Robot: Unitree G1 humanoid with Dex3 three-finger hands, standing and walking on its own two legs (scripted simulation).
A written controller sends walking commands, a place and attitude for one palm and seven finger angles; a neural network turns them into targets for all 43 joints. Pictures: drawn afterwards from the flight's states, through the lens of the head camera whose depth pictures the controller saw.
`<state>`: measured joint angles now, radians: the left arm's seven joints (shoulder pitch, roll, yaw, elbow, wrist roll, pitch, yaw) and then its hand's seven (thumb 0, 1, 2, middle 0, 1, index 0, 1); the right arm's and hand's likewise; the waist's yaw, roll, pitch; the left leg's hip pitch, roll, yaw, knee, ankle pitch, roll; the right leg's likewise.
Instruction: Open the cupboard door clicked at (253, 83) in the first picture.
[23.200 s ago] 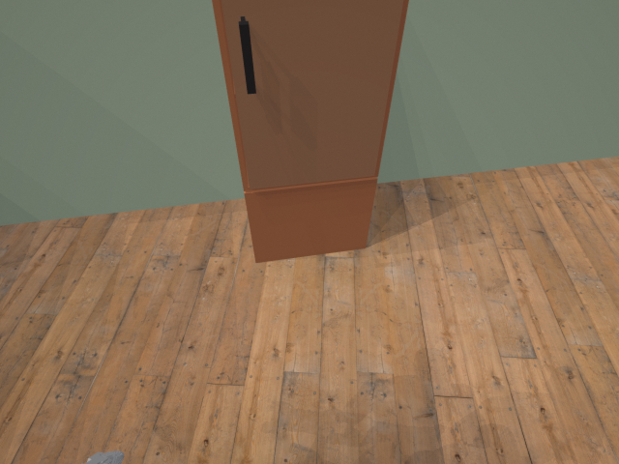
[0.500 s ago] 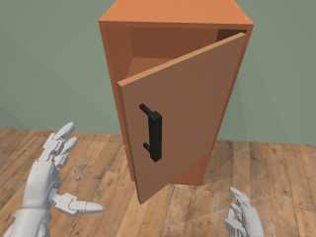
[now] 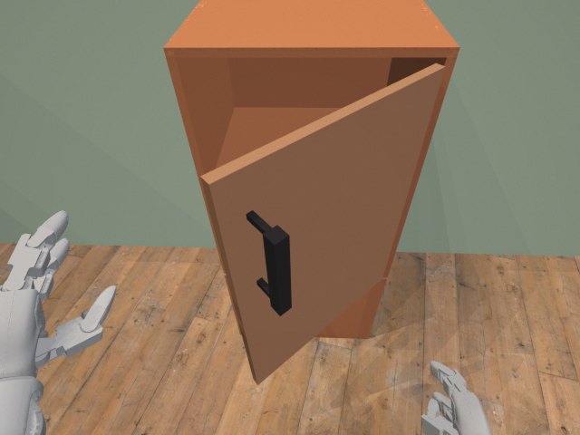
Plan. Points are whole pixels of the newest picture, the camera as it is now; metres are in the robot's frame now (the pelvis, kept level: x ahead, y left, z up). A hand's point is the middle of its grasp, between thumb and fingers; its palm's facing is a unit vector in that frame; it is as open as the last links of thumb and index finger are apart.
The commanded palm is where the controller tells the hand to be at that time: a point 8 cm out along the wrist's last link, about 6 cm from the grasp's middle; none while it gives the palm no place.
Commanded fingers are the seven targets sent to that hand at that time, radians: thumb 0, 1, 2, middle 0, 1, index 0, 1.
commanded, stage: draw the hand back to the body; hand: left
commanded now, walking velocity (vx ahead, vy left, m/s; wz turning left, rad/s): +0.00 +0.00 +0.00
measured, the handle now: (269, 265) +0.31 +0.07 +0.09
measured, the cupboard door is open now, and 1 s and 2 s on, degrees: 43 43 43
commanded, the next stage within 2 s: step back with the hand held close in 0.46 s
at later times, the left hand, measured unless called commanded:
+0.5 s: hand (98, 301) +0.20 +0.24 +0.15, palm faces +0.43 -0.80 -0.41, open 7.4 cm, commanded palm +0.16 +0.28 +0.17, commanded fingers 0.00 0.90 0.90 -0.20 -0.30 -0.20 -0.30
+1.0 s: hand (53, 334) +0.17 +0.26 +0.15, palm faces +0.34 -0.80 -0.50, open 7.4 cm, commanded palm +0.10 +0.31 +0.17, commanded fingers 0.00 0.90 0.90 -0.20 -0.30 -0.20 -0.30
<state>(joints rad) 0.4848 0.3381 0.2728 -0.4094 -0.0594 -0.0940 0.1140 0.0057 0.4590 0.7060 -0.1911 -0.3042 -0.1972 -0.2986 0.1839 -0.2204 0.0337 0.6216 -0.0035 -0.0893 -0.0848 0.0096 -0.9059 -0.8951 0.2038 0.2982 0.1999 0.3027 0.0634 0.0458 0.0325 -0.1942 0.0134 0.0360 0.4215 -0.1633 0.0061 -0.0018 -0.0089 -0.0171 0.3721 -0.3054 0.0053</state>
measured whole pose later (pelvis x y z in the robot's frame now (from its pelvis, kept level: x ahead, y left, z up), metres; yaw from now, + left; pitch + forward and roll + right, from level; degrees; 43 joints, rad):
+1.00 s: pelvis -0.04 +0.01 -0.01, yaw +0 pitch -1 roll -2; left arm 0.56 0.45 0.41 -0.54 -0.07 -0.11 0.12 0.02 0.89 0.89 -0.21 -0.31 -0.22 -0.30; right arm 0.16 -0.23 -0.01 0.52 0.02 0.05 -0.09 0.01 -0.91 -0.90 0.20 0.30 0.20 0.30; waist 0.01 0.02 0.09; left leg -0.36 0.05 0.04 0.52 -0.14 0.02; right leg -0.17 0.02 -0.02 0.48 -0.29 0.01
